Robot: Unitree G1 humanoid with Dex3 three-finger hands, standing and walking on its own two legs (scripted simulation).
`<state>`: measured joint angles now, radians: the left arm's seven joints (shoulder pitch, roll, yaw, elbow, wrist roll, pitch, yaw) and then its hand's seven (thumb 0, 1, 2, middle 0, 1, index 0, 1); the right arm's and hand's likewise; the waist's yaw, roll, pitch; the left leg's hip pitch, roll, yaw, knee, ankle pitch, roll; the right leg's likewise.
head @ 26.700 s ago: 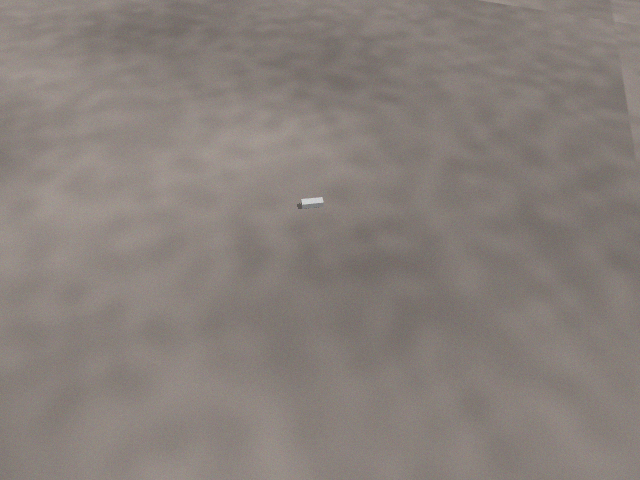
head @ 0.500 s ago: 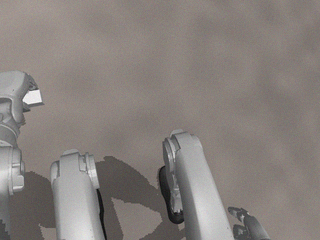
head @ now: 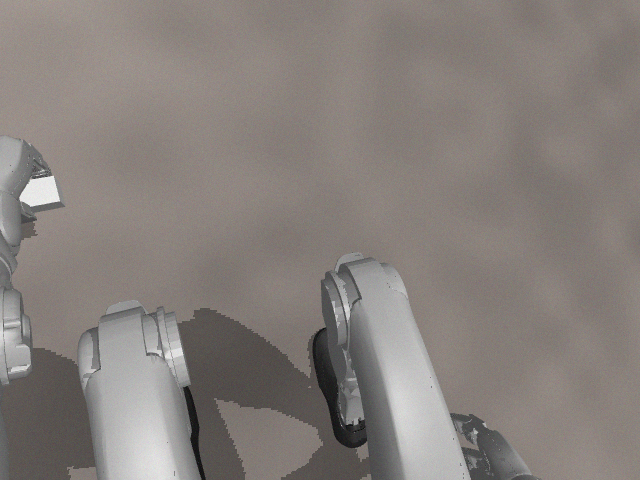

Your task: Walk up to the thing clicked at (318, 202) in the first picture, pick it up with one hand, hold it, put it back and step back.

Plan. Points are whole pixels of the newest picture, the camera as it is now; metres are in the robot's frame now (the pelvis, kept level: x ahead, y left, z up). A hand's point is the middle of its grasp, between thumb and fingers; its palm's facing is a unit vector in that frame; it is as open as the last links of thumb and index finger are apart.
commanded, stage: lower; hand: left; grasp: from above
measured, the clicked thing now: (17, 199) +0.48 +0.30 -0.21
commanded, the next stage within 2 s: rest in 0.26 s
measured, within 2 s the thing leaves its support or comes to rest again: rests again in 1.10 s
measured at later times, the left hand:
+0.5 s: hand (33, 209) +0.47 +0.29 -0.23, palm faces -0.45 -0.11 -0.88, open 6.5 cm
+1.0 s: hand (46, 213) +0.47 +0.28 -0.27, palm faces -0.45 -0.13 -0.88, open 6.5 cm
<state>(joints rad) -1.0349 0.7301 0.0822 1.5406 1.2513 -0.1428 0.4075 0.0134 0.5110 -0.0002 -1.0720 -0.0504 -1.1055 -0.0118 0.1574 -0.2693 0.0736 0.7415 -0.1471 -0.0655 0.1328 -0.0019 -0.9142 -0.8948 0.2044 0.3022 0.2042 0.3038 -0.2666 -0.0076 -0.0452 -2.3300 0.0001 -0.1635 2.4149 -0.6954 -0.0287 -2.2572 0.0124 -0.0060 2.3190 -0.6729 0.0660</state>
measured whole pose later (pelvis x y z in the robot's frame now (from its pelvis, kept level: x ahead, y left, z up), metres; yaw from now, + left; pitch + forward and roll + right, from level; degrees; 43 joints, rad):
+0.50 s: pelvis +0.01 +0.00 -0.02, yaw -2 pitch +34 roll -10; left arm -1.05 0.81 0.13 1.64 1.29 -0.17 0.52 0.01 0.52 0.01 -1.06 -0.06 -1.09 -0.04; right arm 0.14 -0.28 0.13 0.74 -0.21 -0.11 0.17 0.00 -0.91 -0.89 0.20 0.30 0.20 0.30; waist -0.31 -0.05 0.02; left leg -2.38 0.00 -0.20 2.50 -0.72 -0.03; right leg -2.30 0.03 -0.03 2.38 -0.68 0.08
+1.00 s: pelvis +0.01 +0.01 -0.03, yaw -5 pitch +31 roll -13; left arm -1.06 0.90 0.16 1.72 1.30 -0.18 0.60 0.01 0.51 0.00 -1.08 -0.05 -1.10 -0.02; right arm 0.11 -0.31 0.19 0.71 -0.26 -0.18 0.23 0.00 -0.91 -0.89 0.20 0.30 0.20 0.30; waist -0.36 -0.09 0.09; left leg -2.38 0.00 -0.24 2.56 -0.74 -0.03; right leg -2.28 0.04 -0.06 2.39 -0.69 0.07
